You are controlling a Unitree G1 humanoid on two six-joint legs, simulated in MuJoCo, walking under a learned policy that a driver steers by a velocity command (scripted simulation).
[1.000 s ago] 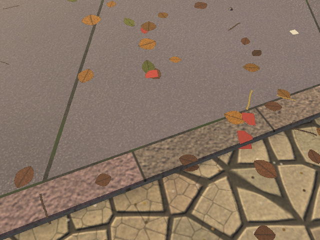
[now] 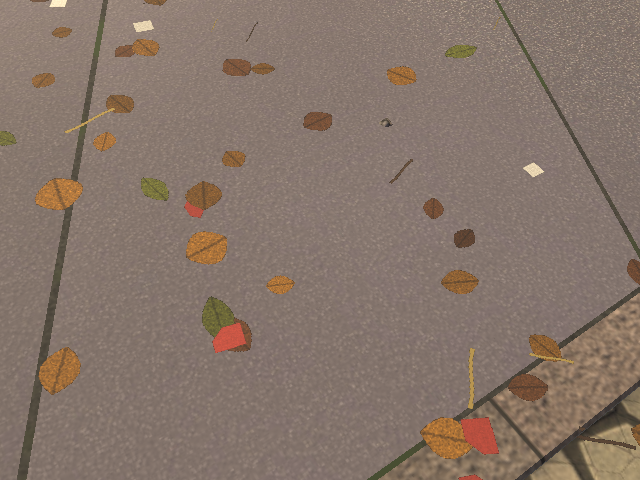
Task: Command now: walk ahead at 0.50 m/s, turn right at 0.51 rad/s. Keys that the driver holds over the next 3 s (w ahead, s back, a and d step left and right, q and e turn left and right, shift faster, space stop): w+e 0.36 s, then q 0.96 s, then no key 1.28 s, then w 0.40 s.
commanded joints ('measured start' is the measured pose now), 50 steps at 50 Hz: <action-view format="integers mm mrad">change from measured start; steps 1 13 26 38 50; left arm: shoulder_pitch -15 207 53 -74 -200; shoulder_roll -19 95 99 -69 59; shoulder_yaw -3 36 -6 -40 -37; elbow -82 -106 -127 -278 -308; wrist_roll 15 1 13 -3 -6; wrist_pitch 35 60 -40 19 68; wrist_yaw -33 -23 18 26 37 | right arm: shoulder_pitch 37 -4 -143 233 265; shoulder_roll -78 -244 -130 -198 -239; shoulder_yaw -18 -67 0 -24 -56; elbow -18 -49 -159 -80 -173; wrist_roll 14 -5 22 70 52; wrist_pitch -26 38 98 73 80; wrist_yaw -6 34 78 42 -1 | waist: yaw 27 213 -39 52 -65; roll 193 51 12 233 111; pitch -48 -138 -26 15 -155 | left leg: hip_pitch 124 174 -428 24 283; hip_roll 239 206 57 165 96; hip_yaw -148 127 -79 -667 -488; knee -228 374 702 54 -23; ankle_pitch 193 643 208 1389 939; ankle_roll -23 -29 -126 158 -25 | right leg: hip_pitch -154 389 450 -29 -186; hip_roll -40 87 -125 158 22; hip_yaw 6 -187 15 42 70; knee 12 -578 -996 331 -71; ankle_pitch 94 -2 476 -202 79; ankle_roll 23 -74 -98 27 114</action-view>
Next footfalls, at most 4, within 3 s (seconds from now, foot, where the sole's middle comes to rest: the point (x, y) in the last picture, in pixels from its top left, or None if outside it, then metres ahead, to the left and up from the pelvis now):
0.24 right None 0.26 -0.14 -0.76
0.74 left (364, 460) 0.49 -0.09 -0.76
1.44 right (440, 400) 0.63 -0.25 -0.76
1.80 left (356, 446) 0.52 -0.07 -0.76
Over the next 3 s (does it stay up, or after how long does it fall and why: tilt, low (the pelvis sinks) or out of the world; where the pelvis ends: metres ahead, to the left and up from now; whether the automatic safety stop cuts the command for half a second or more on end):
stays up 0.66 -0.18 0.02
